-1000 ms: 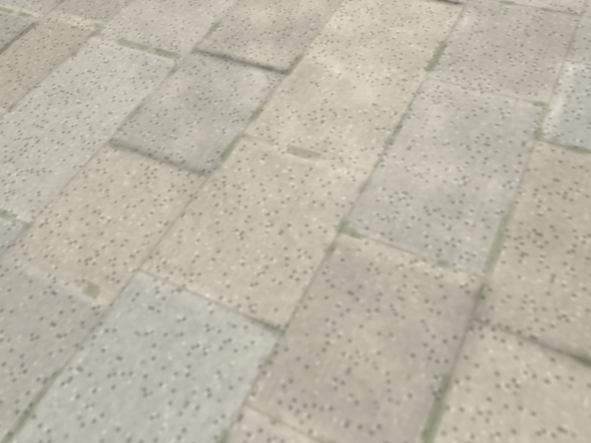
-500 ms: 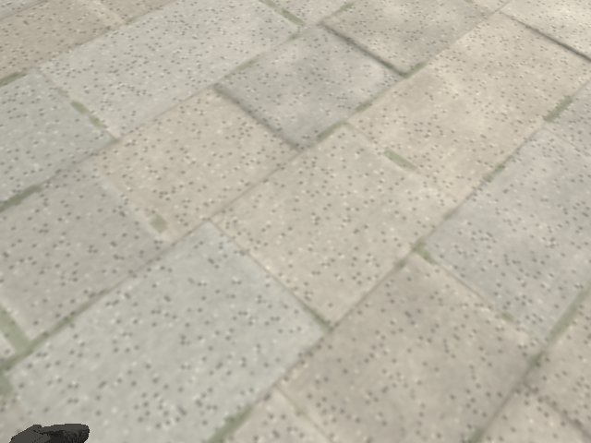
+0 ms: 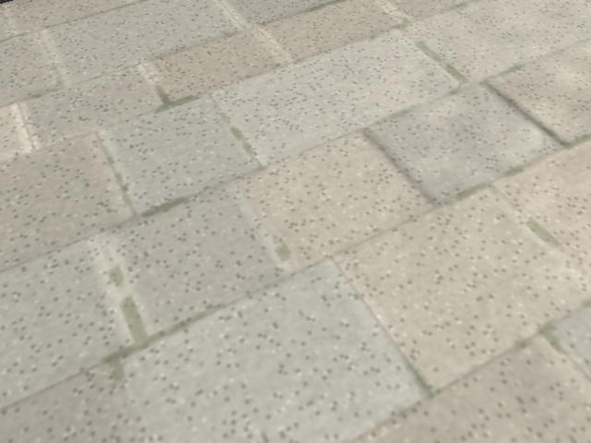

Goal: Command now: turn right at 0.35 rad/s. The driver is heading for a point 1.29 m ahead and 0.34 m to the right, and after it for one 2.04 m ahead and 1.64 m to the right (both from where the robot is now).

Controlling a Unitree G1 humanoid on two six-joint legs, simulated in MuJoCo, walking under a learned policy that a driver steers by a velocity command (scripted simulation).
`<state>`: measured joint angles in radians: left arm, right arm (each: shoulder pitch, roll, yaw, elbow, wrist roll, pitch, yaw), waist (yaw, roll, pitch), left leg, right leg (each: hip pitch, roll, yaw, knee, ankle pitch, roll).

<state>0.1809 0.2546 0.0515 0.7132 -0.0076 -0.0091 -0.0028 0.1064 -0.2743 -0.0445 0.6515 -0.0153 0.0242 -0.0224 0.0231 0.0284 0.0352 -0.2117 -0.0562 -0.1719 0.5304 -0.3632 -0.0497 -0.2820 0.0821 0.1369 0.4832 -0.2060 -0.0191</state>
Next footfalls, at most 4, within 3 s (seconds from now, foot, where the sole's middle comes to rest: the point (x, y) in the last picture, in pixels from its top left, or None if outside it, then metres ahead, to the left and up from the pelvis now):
0.48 right None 0.27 -0.27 -0.77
0.96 left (498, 357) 0.69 -0.41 -0.77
1.36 right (580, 244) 1.03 -0.71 -0.77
1.82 left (457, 156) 1.38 -0.43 -0.77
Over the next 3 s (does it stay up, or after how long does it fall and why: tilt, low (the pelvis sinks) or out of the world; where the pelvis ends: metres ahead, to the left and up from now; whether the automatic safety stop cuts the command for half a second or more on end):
stays up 2.30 -0.34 -0.01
